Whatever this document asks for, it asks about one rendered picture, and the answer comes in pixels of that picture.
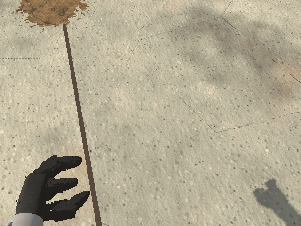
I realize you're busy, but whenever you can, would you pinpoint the left robot hand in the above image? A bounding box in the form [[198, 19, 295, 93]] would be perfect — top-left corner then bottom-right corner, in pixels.
[[15, 154, 90, 222]]

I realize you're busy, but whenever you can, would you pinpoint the left robot forearm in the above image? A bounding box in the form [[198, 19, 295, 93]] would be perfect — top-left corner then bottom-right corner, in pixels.
[[6, 213, 43, 226]]

